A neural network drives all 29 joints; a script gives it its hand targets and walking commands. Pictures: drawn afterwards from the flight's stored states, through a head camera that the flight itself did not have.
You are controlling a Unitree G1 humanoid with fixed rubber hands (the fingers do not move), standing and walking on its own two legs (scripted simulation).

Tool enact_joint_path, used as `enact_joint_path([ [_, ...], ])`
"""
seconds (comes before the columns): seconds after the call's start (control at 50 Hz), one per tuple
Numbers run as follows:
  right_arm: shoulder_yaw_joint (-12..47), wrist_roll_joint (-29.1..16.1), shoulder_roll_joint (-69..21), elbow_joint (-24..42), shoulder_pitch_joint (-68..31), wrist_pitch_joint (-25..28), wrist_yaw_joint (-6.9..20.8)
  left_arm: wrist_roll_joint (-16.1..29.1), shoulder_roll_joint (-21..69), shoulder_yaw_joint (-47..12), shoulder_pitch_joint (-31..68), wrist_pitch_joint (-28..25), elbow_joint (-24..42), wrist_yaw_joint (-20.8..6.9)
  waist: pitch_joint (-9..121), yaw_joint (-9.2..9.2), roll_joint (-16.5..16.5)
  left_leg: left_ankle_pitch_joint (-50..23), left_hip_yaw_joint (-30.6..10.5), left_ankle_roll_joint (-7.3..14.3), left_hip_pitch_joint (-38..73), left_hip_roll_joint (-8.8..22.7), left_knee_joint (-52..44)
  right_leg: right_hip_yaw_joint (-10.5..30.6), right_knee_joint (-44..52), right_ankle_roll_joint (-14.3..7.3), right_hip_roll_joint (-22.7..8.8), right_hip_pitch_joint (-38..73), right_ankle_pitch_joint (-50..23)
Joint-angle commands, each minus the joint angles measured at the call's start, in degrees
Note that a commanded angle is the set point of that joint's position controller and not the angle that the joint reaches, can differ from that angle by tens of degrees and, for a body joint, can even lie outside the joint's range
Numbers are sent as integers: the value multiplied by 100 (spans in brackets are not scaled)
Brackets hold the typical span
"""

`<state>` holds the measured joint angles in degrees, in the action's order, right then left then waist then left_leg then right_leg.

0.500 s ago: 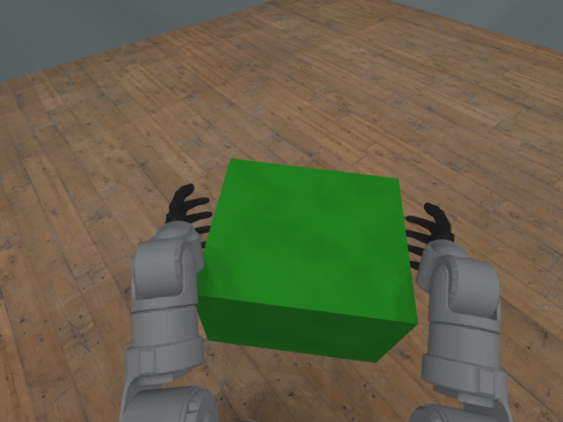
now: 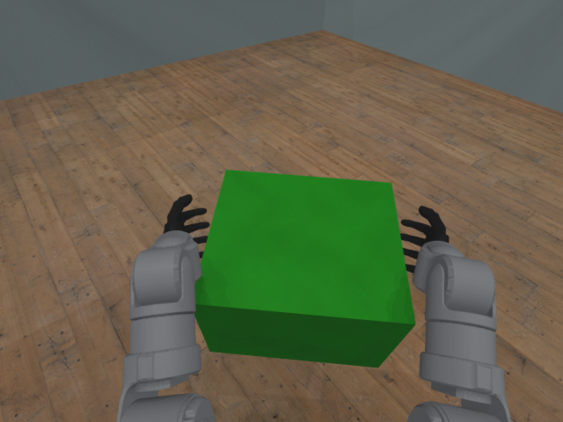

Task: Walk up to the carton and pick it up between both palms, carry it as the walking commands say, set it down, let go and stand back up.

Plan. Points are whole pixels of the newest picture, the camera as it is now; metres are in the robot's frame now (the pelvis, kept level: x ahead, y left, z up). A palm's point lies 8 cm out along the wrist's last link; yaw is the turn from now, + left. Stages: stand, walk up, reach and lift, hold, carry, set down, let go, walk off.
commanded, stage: carry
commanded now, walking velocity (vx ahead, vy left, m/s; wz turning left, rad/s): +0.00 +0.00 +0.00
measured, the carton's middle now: (300, 267) +0.35 +0.01 +0.03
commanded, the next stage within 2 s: hold in 1.00 s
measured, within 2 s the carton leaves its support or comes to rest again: neither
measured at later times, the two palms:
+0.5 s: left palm (186, 250) +0.31 +0.17 +0.10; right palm (428, 269) +0.31 -0.17 +0.09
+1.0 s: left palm (187, 255) +0.31 +0.17 +0.10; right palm (428, 270) +0.31 -0.17 +0.09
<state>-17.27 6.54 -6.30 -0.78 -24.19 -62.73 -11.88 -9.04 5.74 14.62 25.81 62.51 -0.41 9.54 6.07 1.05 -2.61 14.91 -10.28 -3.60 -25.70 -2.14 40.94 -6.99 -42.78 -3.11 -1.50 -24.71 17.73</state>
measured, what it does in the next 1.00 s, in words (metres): stands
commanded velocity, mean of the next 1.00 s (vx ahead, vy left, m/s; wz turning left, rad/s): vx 0.00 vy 0.00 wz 0.00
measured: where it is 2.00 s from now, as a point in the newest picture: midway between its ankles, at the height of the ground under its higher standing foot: outside the picture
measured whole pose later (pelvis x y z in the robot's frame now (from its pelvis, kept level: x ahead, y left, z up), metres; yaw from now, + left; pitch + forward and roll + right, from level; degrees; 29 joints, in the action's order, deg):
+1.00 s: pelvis +0.00 +0.00 +0.00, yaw +0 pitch +0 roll +0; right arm -17.3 6.8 -6.4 -1.2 -22.3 -58.9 -10.6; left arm -9.0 6.5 14.6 24.1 59.2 -0.6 8.9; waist 1.8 1.0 -1.2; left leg 14.9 -10.3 -3.9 -25.7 -1.9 40.8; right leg -7.0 -42.6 -3.1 -1.3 -24.7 17.6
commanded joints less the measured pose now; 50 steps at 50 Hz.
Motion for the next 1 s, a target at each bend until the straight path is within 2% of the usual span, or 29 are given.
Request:
enact_joint_path([
  [0.0,4002,-2077,-5159,238,-4011,136,1513,2360,5077,-3995,3611,-64,247,-1276,1780,-7,861,-473,-139,544,228,476,-1168,1053,1517,-65,-433,893,685],
  [0.1,4118,-2130,-5259,568,-4284,253,1554,2395,5144,-3996,3709,-155,382,-1325,1875,-11,620,-637,-196,544,326,553,-1162,1045,1501,-26,-453,1015,466],
  [0.12,4241,-2163,-5516,535,-3172,208,1619,2333,5303,-4003,2411,-111,238,-1380,1888,27,407,-428,-13,521,259,453,-1123,983,1521,-19,-477,1034,493],
  [0.16,4398,-2261,-5471,1042,-4455,427,1552,2466,5345,-4046,3731,-318,509,-1357,2049,-43,-73,-616,278,412,341,232,-685,1325,1718,-128,-747,1251,-341],
  [0.18,4131,-1993,-5229,610,-3211,387,1610,2205,5164,-3792,2204,-262,-115,-1413,2109,14,-5,-671,267,445,381,297,-753,1324,1544,-136,-835,1222,-557],
  [0.2,4419,-2286,-5559,1128,-4593,496,1560,2569,5381,-4131,4115,-444,909,-1367,2233,-72,-103,-813,277,424,455,238,-523,1292,1552,-178,-813,1242,-724],
  [0.22,4321,-2188,-5359,817,-4683,459,1541,2411,5151,-3900,4017,-420,496,-1369,2150,-87,-292,-430,356,426,494,144,-473,1469,1659,-247,-875,1131,-510],
  [0.26,4398,-2226,-5441,1102,-3915,492,1597,2367,5407,-4010,2756,-381,403,-1397,2392,-18,204,-978,187,504,734,330,-666,1130,1404,-148,-749,1146,-582],
  [0.32,4509,-2322,-5271,1315,-5720,578,1465,2574,5336,-4186,4761,-484,690,-1326,2011,-63,417,-974,-49,551,729,464,-981,986,1310,-66,-496,872,108],
  [0.34,4439,-2278,-5296,878,-4325,450,1518,2356,5187,-4002,3253,-373,355,-1318,2111,-8,642,-907,-114,577,785,535,-1012,957,1294,-63,-421,840,394],
  [0.36,4432,-2287,-5272,835,-4715,458,1490,2478,5150,-4112,4033,-425,699,-1279,2156,-29,738,-986,-273,578,701,650,-1108,917,1254,-47,-404,1067,186],
  [0.4,4309,-2183,-5337,582,-4039,415,1546,2517,5115,-4172,3856,-416,898,-1291,2253,-38,544,-1363,-66,534,668,532,-896,948,1077,-62,-417,1259,-825],
  [0.42,3874,-1807,-5063,-264,-2896,412,1603,2140,4835,-3718,2617,-373,-164,-1355,2159,13,562,-1049,-78,539,444,468,-920,1034,1191,-74,-499,1375,-709],
  [0.44,4432,-2196,-5541,915,-3723,449,1588,2509,5404,-4179,3254,-401,721,-1366,2068,0,134,-834,59,516,334,354,-893,1074,1250,-108,-563,1295,-465],
  [0.54,4356,-2104,-5286,587,-3943,564,1617,2262,5210,-3876,2874,-463,-115,-1434,1926,-34,-410,159,524,475,492,120,-326,1431,1902,-390,-1044,851,544],
  [0.58,4545,-2325,-5473,1184,-4815,540,1546,2524,5369,-4138,3847,-478,695,-1369,2039,-68,65,-359,387,508,735,156,-750,1203,1579,-319,-839,922,-90],
  [0.6,4504,-2270,-5447,845,-3781,418,1593,2395,5318,-4072,2728,-345,356,-1367,2135,-8,430,-927,193,553,773,309,-870,1121,1344,-224,-712,957,-42],
  [0.64,4550,-2377,-5423,1026,-4880,487,1513,2588,5367,-4240,4161,-427,788,-1305,2184,-43,631,-1512,-267,606,859,649,-1018,725,1033,-42,-277,1108,-174],
  [0.66,4099,-1967,-5158,81,-3007,434,1632,2113,4885,-3700,2277,-412,21,-1371,2263,61,753,-1052,-370,623,595,734,-1148,861,1034,-47,-302,1220,-64],
  [0.68,4389,-2203,-5368,773,-4264,516,1598,2427,5149,-4042,3682,-484,674,-1359,2102,8,448,-584,-184,577,405,603,-1190,926,1278,-57,-384,1259,330],
  [0.7,4084,-1918,-5211,32,-3474,483,1666,2211,4965,-3832,3185,-467,122,-1399,1737,9,360,-235,14,521,265,378,-988,1229,1566,-167,-547,986,581],
  [0.72,4518,-2284,-5485,935,-4264,463,1583,2460,5349,-4108,3591,-420,583,-1370,1796,-27,258,-81,110,484,238,269,-1004,1368,1683,-224,-708,982,1011],
  [0.8,4285,-2017,-5318,428,-3323,559,1654,2161,5063,-3756,2416,-514,-21,-1429,2014,-48,-432,-326,339,504,547,224,-650,1209,1710,-252,-796,963,133],
  [0.82,4604,-2302,-5424,1113,-4233,575,1616,2463,5207,-4121,3402,-531,700,-1396,1949,-71,-241,-511,354,477,543,235,-654,1229,1655,-223,-794,1050,-74],
  [0.88,4164,-2018,-4969,477,-4036,610,1618,2139,4897,-3756,3108,-555,40,-1385,2059,-18,403,-910,40,548,608,476,-847,1050,1346,-153,-586,1034,-39],
  [0.9,4591,-2342,-5485,1234,-4691,619,1565,2490,5462,-4174,3577,-507,503,-1379,1968,-47,295,-799,92,536,608,404,-904,953,1402,-138,-548,981,332],
  [0.92,4393,-2147,-5314,568,-3315,514,1617,2338,5095,-3944,2685,-498,359,-1395,1993,-10,413,-747,139,500,504,365,-765,1223,1488,-200,-617,985,241],
  [0.96,4510,-2300,-5365,1029,-4292,569,1589,2499,5227,-4173,3606,-505,763,-1356,2033,-25,721,-1051,165,497,637,309,-751,1147,1409,-214,-656,985,-48],
  [0.98,4520,-2295,-5418,1050,-3653,503,1635,2364,5280,-4155,2668,-429,604,-1364,2145,11,591,-928,54,488,723,396,-804,1153,1381,-178,-644,986,102],
])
